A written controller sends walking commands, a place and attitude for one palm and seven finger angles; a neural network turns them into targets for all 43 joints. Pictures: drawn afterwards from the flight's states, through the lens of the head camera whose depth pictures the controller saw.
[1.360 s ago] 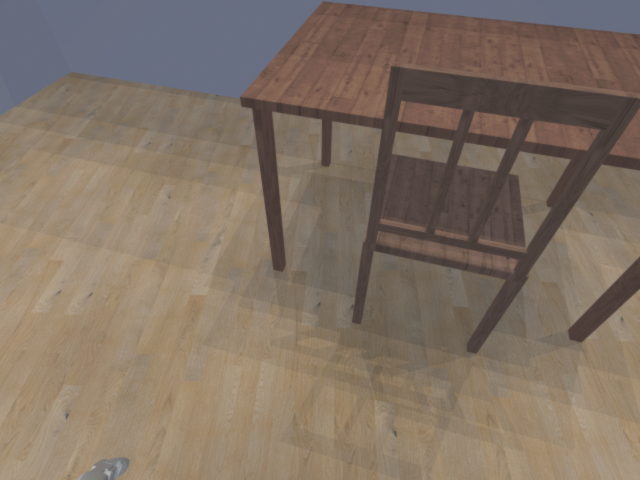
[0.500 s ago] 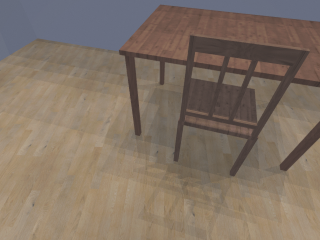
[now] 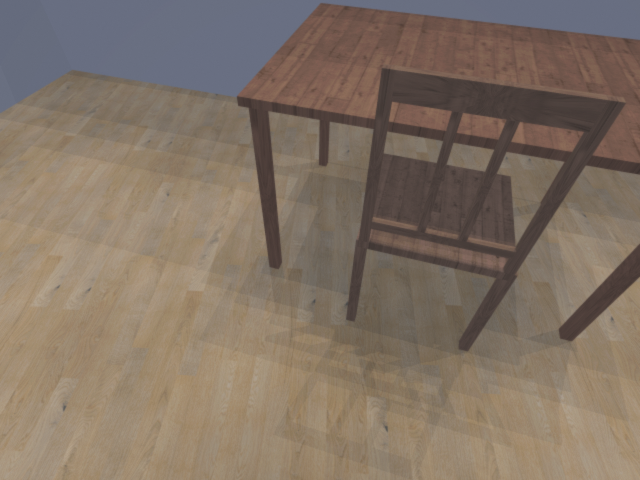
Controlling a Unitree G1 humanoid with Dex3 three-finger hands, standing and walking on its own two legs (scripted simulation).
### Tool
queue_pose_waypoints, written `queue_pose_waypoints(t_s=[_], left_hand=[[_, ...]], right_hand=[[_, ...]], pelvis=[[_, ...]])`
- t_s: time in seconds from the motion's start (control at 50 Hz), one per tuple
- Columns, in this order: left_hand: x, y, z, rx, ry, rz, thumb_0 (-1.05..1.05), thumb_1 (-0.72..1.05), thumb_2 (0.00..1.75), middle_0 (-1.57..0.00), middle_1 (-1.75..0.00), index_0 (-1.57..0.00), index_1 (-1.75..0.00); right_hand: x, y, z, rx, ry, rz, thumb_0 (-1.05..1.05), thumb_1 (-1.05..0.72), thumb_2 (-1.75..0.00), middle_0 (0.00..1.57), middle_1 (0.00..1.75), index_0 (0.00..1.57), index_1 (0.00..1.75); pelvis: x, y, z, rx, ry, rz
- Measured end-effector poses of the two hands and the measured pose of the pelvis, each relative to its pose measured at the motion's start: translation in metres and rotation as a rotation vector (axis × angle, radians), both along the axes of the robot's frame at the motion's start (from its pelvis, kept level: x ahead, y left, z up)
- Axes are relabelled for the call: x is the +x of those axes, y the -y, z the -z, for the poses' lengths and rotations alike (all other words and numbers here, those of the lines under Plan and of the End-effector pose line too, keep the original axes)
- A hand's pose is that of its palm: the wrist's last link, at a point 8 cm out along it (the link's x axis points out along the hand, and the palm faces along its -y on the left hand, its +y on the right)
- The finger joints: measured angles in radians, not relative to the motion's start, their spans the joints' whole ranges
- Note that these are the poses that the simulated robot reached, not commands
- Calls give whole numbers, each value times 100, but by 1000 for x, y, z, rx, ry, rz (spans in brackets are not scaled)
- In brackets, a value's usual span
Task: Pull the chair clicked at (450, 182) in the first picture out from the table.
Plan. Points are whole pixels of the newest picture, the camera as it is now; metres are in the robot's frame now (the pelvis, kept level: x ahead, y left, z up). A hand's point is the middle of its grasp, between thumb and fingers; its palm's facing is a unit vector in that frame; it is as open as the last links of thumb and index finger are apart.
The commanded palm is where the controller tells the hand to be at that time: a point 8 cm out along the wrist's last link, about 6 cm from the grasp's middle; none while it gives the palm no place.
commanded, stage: look at it before walking up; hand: left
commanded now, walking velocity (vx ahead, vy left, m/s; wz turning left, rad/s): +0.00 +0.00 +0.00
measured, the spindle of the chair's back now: (437, 178) +0.76 -0.23 -0.08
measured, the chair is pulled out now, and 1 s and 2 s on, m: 0.00 0.00 0.00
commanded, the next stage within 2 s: walk to a spot facing it in 0.08 s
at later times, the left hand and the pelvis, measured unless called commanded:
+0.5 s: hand out of the picture +0.07 +0.21 -0.17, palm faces -0.11 -0.95 -0.30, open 7.4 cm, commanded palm none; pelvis +0.00 -0.01 -0.01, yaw -8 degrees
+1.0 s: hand out of the picture +0.09 +0.14 -0.16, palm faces -0.29 -0.92 -0.27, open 7.4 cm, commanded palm none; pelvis -0.01 -0.04 +0.00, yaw -24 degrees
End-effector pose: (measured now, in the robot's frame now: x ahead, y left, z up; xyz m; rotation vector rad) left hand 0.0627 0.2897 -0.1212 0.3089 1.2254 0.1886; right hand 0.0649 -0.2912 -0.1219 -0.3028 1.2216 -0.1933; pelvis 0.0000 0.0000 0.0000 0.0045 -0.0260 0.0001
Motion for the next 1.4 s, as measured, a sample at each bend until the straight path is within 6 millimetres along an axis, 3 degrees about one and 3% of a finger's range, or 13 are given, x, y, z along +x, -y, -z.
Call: queue_pose_waypoints(t_s=[0.36,0.5,0.62,0.72,0.82,1.0,1.16,1.28,1.4], left_hand=[[10,5,4,3,-22,15,0,91,90,-20,-30,-20,-30],[8,35,18,-30,-73,72,0,91,90,-20,-30,-20,-30],[5,74,22,-32,-75,119,0,91,90,-20,-30,-20,-30],[-5,97,11,-45,-98,121,0,91,90,-20,-30,-20,-30],[-1,108,4,-55,-118,169,0,90,90,-20,-30,-20,-30],[36,105,3,-56,-81,263,0,90,90,-20,-30,-20,-30],[84,82,12,-58,-55,371,0,90,90,-20,-30,-20,-30],[131,74,23,-76,-22,476,0,91,90,-20,-30,-20,-30],[157,92,20,-90,-38,581,0,91,90,-20,-29,-19,-30]], right_hand=[[10,-5,4,10,45,40,1,-91,-90,20,29,20,30],[-21,-14,25,76,43,130,0,-91,-90,20,29,20,30],[-54,-1,53,135,-2,223,1,-90,-90,20,29,20,30],[-68,9,41,143,-24,272,1,-91,-90,20,29,20,30],[-72,21,27,123,21,329,1,-91,-90,20,29,20,30],[-72,24,14,76,96,409,1,-91,-90,20,29,20,30],[-72,-2,-1,32,179,485,1,-91,-90,20,29,20,30],[-109,-35,-7,-8,147,559,1,-91,-90,20,29,20,30],[-153,-60,-6,2,81,673,1,-90,-90,20,29,20,30]], pelvis=[[4,2,3,5,-6,56],[-4,12,14,39,-1,144],[-10,34,27,33,-1,210],[-13,45,12,43,-18,246],[-14,49,3,55,-40,310],[-10,39,1,49,-54,413],[-3,10,4,35,-65,519],[2,-7,9,16,-46,594],[6,-10,5,0,-40,690]])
